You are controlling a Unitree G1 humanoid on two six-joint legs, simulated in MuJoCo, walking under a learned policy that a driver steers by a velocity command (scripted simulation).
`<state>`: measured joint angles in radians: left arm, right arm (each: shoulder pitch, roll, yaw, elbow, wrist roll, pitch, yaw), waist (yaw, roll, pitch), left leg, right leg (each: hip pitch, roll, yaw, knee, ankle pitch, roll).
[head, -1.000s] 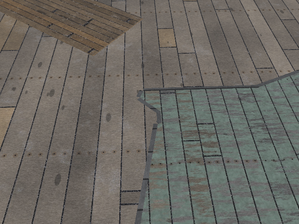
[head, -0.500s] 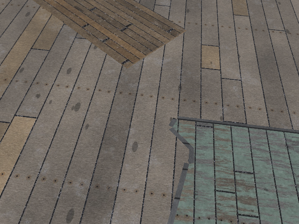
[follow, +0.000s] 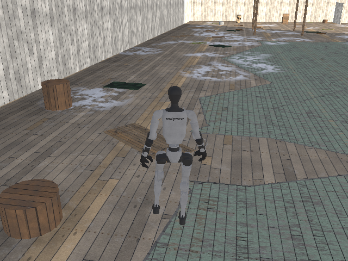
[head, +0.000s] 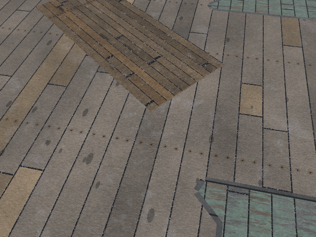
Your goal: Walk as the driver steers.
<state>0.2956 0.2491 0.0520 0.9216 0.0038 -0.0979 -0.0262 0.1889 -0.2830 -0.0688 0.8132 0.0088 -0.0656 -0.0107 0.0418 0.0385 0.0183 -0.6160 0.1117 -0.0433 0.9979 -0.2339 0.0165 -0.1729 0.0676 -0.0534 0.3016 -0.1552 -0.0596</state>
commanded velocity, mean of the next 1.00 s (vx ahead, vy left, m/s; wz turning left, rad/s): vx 0.29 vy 0.00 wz -0.21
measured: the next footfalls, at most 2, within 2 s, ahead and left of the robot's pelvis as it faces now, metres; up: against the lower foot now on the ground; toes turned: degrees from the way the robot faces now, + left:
left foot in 0.30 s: +0.34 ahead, +0.16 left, +0.00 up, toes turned +2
right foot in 0.78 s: +0.49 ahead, -0.07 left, +0.00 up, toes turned -10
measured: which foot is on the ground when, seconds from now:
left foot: up 0.00-0.28, down 0.30-0.76, up 0.78-1.00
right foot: down 0.00-0.30, up 0.32-0.76, down 0.78-1.00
